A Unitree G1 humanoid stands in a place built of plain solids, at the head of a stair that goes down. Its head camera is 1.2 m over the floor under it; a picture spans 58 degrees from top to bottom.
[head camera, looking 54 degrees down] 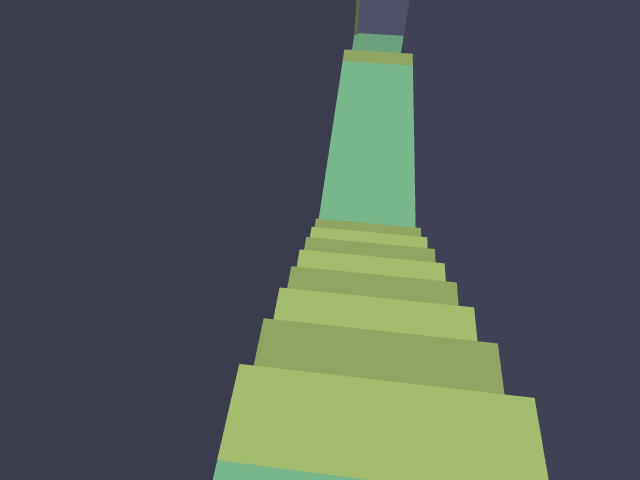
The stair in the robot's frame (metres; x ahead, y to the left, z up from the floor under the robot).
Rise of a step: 0.21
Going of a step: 0.24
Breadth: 0.82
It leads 7 degrees to the right of straight ahead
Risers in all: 8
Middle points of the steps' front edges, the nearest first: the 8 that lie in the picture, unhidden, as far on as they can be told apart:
0.39 -0.18 0.00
0.63 -0.20 -0.21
0.88 -0.23 -0.41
1.12 -0.26 -0.62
1.36 -0.29 -0.83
1.60 -0.32 -1.03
1.84 -0.35 -1.24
2.09 -0.37 -1.45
